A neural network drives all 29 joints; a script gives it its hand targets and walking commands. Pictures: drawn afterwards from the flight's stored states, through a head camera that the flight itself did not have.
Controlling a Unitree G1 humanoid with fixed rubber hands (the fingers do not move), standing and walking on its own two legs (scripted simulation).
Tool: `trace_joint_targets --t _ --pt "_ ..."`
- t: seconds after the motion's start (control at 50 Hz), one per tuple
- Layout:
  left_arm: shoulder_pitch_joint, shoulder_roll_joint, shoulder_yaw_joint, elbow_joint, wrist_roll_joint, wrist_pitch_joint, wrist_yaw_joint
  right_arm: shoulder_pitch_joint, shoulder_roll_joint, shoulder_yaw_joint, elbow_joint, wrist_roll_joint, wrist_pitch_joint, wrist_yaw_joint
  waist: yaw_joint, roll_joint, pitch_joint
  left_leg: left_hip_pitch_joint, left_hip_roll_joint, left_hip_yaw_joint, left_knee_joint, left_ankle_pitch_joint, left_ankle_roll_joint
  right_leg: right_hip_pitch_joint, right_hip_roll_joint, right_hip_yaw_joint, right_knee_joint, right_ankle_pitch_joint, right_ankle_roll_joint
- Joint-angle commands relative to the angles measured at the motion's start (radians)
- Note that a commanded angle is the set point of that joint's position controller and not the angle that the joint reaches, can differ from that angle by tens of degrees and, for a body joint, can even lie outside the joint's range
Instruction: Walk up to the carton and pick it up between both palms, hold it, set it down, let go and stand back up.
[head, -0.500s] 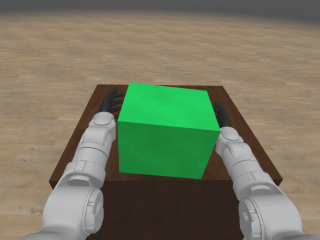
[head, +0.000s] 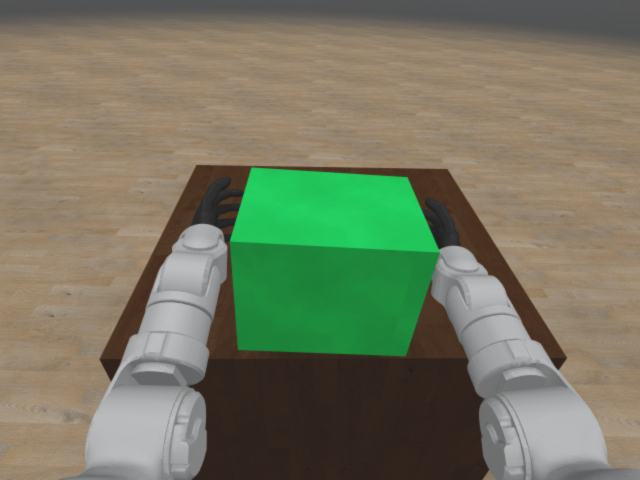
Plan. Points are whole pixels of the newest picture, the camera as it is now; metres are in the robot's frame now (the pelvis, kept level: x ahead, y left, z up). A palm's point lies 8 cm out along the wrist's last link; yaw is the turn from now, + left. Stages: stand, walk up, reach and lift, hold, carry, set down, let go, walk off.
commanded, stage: reach and lift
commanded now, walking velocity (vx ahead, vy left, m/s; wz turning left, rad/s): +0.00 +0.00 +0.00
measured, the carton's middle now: (326, 259) +0.39 +0.01 +0.13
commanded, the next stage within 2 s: hold in 0.44 s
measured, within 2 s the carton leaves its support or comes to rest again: neither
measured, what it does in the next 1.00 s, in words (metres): stands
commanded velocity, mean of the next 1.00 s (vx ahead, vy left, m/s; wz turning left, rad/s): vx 0.00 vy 0.00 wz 0.00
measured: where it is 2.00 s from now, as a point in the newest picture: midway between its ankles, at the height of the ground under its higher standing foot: outside the picture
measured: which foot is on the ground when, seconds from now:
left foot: down 0.00-1.00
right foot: down 0.00-1.00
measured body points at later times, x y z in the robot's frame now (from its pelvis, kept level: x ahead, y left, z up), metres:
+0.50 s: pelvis +0.00 +0.00 +0.00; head -0.06 +0.02 +0.45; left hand +0.39 +0.17 +0.20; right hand +0.40 -0.15 +0.17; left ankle +0.07 +0.08 -0.74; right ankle +0.01 -0.12 -0.74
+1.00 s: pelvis -0.01 +0.01 +0.00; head -0.08 +0.02 +0.44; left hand +0.37 +0.18 +0.21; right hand +0.38 -0.14 +0.19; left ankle +0.07 +0.08 -0.74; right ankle +0.01 -0.12 -0.74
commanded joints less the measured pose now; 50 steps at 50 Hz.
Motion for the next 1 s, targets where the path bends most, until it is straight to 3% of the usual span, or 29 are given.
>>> trace_joint_targets --t 0.0,0.02,0.06,0.1,0.12,0.14,0.16,0.18,0.2,0.22,0.28,0.32,0.34,0.38,0.42,0.44,0.5,0.54,0.56,0.6,0.64,0.68,0.72,0.74,0.78,0.86,0.92,0.94,0.98 --pt "-0.694 -0.834 -0.374 -0.407 -0.125 -0.05 -0.102 -1.131 0.667 0.39 -0.59 0.149 -0.138 0.164 0.02 0.011 -0.544 0.635 0.053 -0.141 -0.073 0.254 -0.085 -0.053 0.02 -0.064 -0.137 0.103 0.005" --pt "-0.685 -0.821 -0.372 -0.399 -0.122 -0.044 -0.1 -1.069 0.653 0.371 -0.524 0.146 -0.127 0.16 -0.006 0.03 -0.521 0.652 0.05 -0.142 -0.067 0.271 -0.085 -0.074 0.017 -0.06 -0.141 0.125 0.006" --pt "-0.65 -0.784 -0.314 -0.377 -0.082 -0.029 -0.111 -1.033 0.623 0.357 -0.476 0.138 -0.11 0.158 -0.005 -0.003 -0.435 0.644 0.06 -0.146 -0.092 0.21 -0.079 -0.085 0.014 -0.06 -0.153 0.07 0.007" --pt "-0.618 -0.789 -0.307 -0.334 -0.063 -0.008 -0.113 -1.062 0.616 0.358 -0.496 0.143 -0.109 0.168 0.023 0.009 -0.434 0.627 0.067 -0.135 -0.107 0.173 -0.075 -0.088 0.009 -0.054 -0.154 0.035 0.004" --pt "-0.633 -0.788 -0.298 -0.317 -0.058 -0.006 -0.119 -1.039 0.6 0.326 -0.436 0.127 -0.104 0.163 -0.005 0.014 -0.37 0.591 0.051 -0.129 -0.116 0.129 -0.07 -0.094 0.003 -0.058 -0.168 0.003 0.001" --pt "-0.613 -0.765 -0.265 -0.298 -0.053 -0.002 -0.125 -1.03 0.606 0.318 -0.44 0.112 -0.098 0.163 0.005 -0.026 -0.361 0.591 0.058 -0.132 -0.126 0.108 -0.063 -0.089 0.003 -0.053 -0.17 -0.011 0.006" --pt "-0.639 -0.756 -0.251 -0.302 -0.038 0.001 -0.132 -1.025 0.617 0.32 -0.412 0.108 -0.092 0.159 0.014 -0.021 -0.33 0.551 0.042 -0.111 -0.131 0.084 -0.049 -0.088 -0.005 -0.054 -0.171 -0.034 0.008" --pt "-0.628 -0.776 -0.29 -0.366 -0.064 -0.001 -0.129 -1.023 0.626 0.335 -0.474 0.124 -0.102 0.16 -0.009 0.001 -0.4 0.586 0.045 -0.123 -0.119 0.147 -0.061 -0.043 -0.001 -0.049 -0.158 0.042 0.007" --pt "-0.609 -0.771 -0.278 -0.333 -0.052 -0.001 -0.131 -1.078 0.641 0.363 -0.512 0.137 -0.107 0.154 0.025 -0.013 -0.403 0.566 0.036 -0.11 -0.109 0.156 -0.054 -0.032 0.002 -0.048 -0.163 0.043 0.01" --pt "-0.598 -0.801 -0.328 -0.41 -0.077 0.003 -0.127 -1.078 0.638 0.387 -0.594 0.154 -0.115 0.155 0.01 -0.007 -0.492 0.625 0.052 -0.127 -0.093 0.244 -0.069 -0.012 0.014 -0.056 -0.142 0.118 0.008" --pt "-0.679 -0.794 -0.348 -0.451 -0.114 -0.01 -0.118 -1.082 0.658 0.413 -0.585 0.17 -0.101 0.148 0.012 -0.001 -0.495 0.618 0.041 -0.128 -0.08 0.255 -0.072 -0.028 0.02 -0.051 -0.15 0.111 0.012" --pt "-0.666 -0.811 -0.377 -0.491 -0.129 -0.001 -0.118 -1.061 0.643 0.404 -0.607 0.173 -0.093 0.146 -0.011 0.013 -0.514 0.641 0.042 -0.133 -0.074 0.264 -0.076 -0.046 0.02 -0.052 -0.142 0.117 0.009" --pt "-0.636 -0.795 -0.341 -0.449 -0.093 0.009 -0.12 -1.064 0.64 0.408 -0.596 0.177 -0.089 0.147 0.01 0.015 -0.485 0.638 0.042 -0.128 -0.081 0.232 -0.068 -0.05 0.019 -0.049 -0.159 0.085 0.005" --pt "-0.626 -0.793 -0.372 -0.497 -0.11 0.015 -0.124 -1.0 0.631 0.402 -0.59 0.176 -0.08 0.14 -0.014 0.042 -0.513 0.656 0.04 -0.132 -0.068 0.288 -0.078 -0.031 0.017 -0.05 -0.14 0.153 0.004" --pt "-0.632 -0.766 -0.331 -0.454 -0.076 0.024 -0.127 -0.97 0.616 0.379 -0.506 0.162 -0.056 0.144 -0.018 0.018 -0.445 0.632 0.041 -0.128 -0.097 0.187 -0.076 -0.051 0.012 -0.045 -0.168 0.061 0.006" --pt "-0.55 -0.769 -0.331 -0.466 -0.062 0.045 -0.132 -0.952 0.621 0.406 -0.562 0.177 -0.059 0.135 -0.009 0.006 -0.433 0.629 0.037 -0.122 -0.09 0.251 -0.066 -0.009 0.011 -0.045 -0.154 0.141 0.011" --pt "-0.576 -0.764 -0.321 -0.44 -0.067 0.057 -0.144 -0.965 0.602 0.387 -0.539 0.167 -0.04 0.129 -0.02 0.0 -0.371 0.585 0.034 -0.123 -0.105 0.209 -0.068 0.005 0.014 -0.044 -0.164 0.093 0.007" --pt "-0.598 -0.781 -0.355 -0.535 -0.092 0.05 -0.143 -1.01 0.645 0.443 -0.664 0.205 -0.052 0.127 -0.006 -0.013 -0.464 0.603 0.03 -0.119 -0.086 0.255 -0.063 0.04 0.015 -0.038 -0.153 0.141 0.016" --pt "-0.611 -0.778 -0.363 -0.538 -0.099 0.053 -0.141 -0.995 0.631 0.424 -0.633 0.198 -0.041 0.125 -0.026 -0.021 -0.462 0.609 0.038 -0.132 -0.09 0.264 -0.066 0.036 0.016 -0.038 -0.152 0.158 0.013" --pt "-0.607 -0.775 -0.365 -0.534 -0.097 0.061 -0.143 -1.017 0.633 0.432 -0.658 0.206 -0.037 0.122 -0.015 -0.007 -0.489 0.64 0.044 -0.13 -0.083 0.271 -0.067 0.016 0.016 -0.034 -0.157 0.155 0.017" --pt "-0.643 -0.782 -0.384 -0.554 -0.12 0.067 -0.148 -0.997 0.629 0.413 -0.616 0.194 -0.026 0.12 -0.042 0.014 -0.454 0.617 0.036 -0.126 -0.085 0.222 -0.073 0.007 0.014 -0.033 -0.161 0.11 0.008" --pt "-0.656 -0.766 -0.368 -0.563 -0.095 0.068 -0.149 -0.962 0.641 0.412 -0.59 0.193 -0.008 0.123 -0.043 0.004 -0.407 0.603 0.038 -0.124 -0.108 0.182 -0.067 -0.01 0.005 -0.031 -0.168 0.083 0.015" --pt "-0.636 -0.732 -0.297 -0.458 -0.055 0.084 -0.17 -0.947 0.615 0.352 -0.471 0.157 0.007 0.122 -0.047 -0.01 -0.315 0.541 0.034 -0.105 -0.14 0.074 -0.051 -0.01 -0.008 -0.034 -0.188 -0.016 0.006" --pt "-0.649 -0.748 -0.313 -0.473 -0.054 0.088 -0.169 -0.944 0.6 0.332 -0.473 0.154 0.007 0.126 -0.065 0.006 -0.292 0.547 0.043 -0.119 -0.159 0.041 -0.061 -0.03 -0.009 -0.036 -0.184 -0.039 0.007" --pt "-0.619 -0.757 -0.318 -0.467 -0.074 0.091 -0.167 -1.006 0.621 0.352 -0.565 0.16 -0.003 0.131 -0.045 -0.03 -0.365 0.542 0.046 -0.121 -0.147 0.063 -0.057 0.004 -0.003 -0.029 -0.179 -0.016 0.008" --pt "-0.716 -0.778 -0.354 -0.497 -0.116 0.077 -0.161 -1.064 0.664 0.365 -0.59 0.157 -0.012 0.13 -0.05 -0.012 -0.395 0.528 0.033 -0.101 -0.137 0.049 -0.051 -0.005 -0.005 -0.025 -0.18 -0.026 0.007" --pt "-0.741 -0.791 -0.385 -0.55 -0.125 0.073 -0.154 -1.025 0.647 0.355 -0.558 0.153 -0.004 0.129 -0.079 0.004 -0.425 0.579 0.05 -0.121 -0.136 0.048 -0.066 -0.026 -0.005 -0.027 -0.166 -0.006 0.008" --pt "-0.701 -0.779 -0.369 -0.485 -0.108 0.088 -0.155 -1.075 0.635 0.361 -0.587 0.145 -0.013 0.129 -0.058 0.013 -0.406 0.572 0.044 -0.109 -0.138 0.034 -0.057 -0.042 -0.008 -0.028 -0.18 -0.038 0.004" --pt "-0.678 -0.776 -0.362 -0.498 -0.113 0.085 -0.153 -1.046 0.637 0.354 -0.582 0.157 -0.004 0.132 -0.06 -0.02 -0.375 0.54 0.047 -0.118 -0.147 0.028 -0.057 -0.032 -0.006 -0.025 -0.183 -0.032 0.007"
